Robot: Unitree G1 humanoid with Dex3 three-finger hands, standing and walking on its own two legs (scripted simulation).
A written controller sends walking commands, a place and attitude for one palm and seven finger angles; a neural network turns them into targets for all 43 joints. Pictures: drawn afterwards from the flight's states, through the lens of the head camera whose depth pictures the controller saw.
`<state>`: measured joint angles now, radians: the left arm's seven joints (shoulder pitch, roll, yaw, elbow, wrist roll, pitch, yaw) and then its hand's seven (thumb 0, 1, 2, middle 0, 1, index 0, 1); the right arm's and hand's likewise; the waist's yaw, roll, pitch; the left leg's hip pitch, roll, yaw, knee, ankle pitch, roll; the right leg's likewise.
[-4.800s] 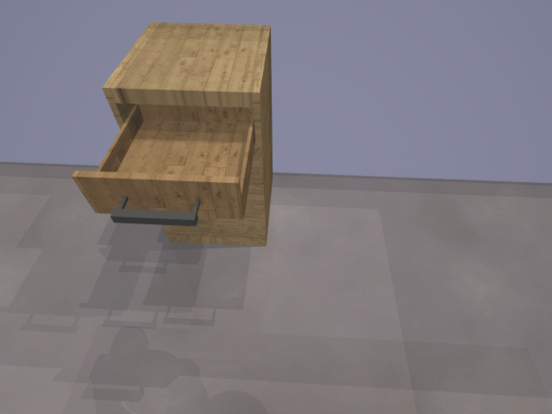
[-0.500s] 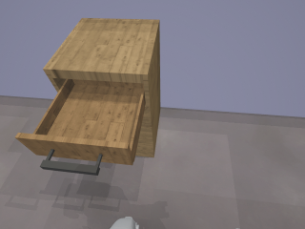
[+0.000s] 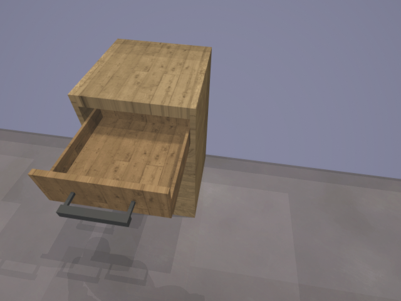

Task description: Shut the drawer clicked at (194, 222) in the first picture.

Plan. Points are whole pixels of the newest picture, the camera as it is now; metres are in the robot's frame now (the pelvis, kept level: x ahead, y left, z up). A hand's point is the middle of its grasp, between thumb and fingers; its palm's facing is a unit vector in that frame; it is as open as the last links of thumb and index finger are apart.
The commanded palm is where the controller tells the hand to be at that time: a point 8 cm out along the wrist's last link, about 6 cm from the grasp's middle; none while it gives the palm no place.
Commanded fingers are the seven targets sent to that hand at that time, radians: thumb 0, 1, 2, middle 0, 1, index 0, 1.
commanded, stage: come to a stop and stand still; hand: left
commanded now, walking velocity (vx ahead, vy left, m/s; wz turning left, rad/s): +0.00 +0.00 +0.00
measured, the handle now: (98, 208) +0.37 +0.31 -0.13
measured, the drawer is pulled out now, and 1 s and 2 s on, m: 0.29 0.29 0.29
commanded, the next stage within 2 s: look again from close up in 0.06 s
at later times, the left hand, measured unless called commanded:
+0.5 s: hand out of the picture +0.00 +0.17 -0.18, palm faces +0.01 -0.99 -0.13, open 7.4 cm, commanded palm none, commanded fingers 0.00 0.90 0.90 -0.20 -0.30 -0.20 -0.30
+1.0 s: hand out of the picture +0.00 +0.22 -0.18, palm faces -0.01 -0.98 -0.18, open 7.4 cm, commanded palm none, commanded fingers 0.00 0.90 0.90 -0.20 -0.30 -0.20 -0.30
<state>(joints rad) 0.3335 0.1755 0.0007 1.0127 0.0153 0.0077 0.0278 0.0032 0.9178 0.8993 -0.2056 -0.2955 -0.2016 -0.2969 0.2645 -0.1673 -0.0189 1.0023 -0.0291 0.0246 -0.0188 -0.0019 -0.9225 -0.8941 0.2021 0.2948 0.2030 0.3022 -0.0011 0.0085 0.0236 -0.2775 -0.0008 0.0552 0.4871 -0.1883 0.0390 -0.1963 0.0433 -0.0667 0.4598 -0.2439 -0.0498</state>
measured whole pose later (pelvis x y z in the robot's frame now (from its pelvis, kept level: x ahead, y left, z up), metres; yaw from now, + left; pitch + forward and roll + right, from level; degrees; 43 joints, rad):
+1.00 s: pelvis +0.04 +0.05 +0.00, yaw -3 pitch +0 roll -1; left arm 0.37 0.13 0.00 1.10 0.02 -0.01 0.05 0.00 0.91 0.90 -0.20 -0.30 -0.20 -0.30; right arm 0.29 -0.16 -0.01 1.09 -0.02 0.02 -0.02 0.00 -0.91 -0.89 0.20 0.29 0.20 0.30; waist 0.02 0.01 0.03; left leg -0.23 -0.06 0.14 0.47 -0.25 0.11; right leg -0.18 -0.02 0.02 0.48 -0.29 0.02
